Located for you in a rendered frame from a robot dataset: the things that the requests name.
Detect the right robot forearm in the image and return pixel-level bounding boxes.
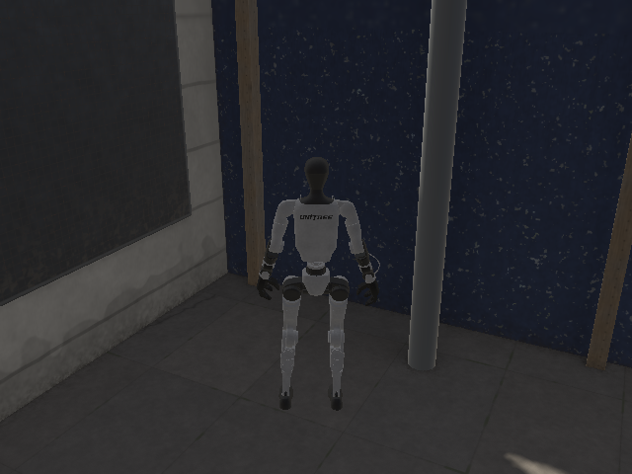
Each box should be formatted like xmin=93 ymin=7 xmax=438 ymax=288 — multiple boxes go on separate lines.
xmin=355 ymin=239 xmax=376 ymax=283

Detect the left robot hand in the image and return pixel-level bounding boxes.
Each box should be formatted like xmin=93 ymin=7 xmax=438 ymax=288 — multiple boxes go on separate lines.
xmin=257 ymin=276 xmax=279 ymax=300

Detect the right robot hand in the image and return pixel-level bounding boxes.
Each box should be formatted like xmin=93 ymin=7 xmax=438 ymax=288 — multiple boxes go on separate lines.
xmin=356 ymin=279 xmax=379 ymax=306

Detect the left robot thigh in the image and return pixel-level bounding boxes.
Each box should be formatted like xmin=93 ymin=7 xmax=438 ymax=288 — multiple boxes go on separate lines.
xmin=282 ymin=276 xmax=302 ymax=348

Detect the robot right shin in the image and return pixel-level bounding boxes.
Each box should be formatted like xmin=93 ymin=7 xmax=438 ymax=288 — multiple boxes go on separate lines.
xmin=330 ymin=330 xmax=345 ymax=397

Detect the right robot upper arm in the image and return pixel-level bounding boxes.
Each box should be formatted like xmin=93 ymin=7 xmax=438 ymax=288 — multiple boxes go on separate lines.
xmin=337 ymin=199 xmax=364 ymax=254

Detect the left robot upper arm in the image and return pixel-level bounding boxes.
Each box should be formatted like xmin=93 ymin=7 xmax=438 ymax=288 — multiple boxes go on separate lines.
xmin=269 ymin=199 xmax=296 ymax=253

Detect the left robot forearm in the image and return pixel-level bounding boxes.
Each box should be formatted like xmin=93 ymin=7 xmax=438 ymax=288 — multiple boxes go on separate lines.
xmin=259 ymin=238 xmax=278 ymax=279

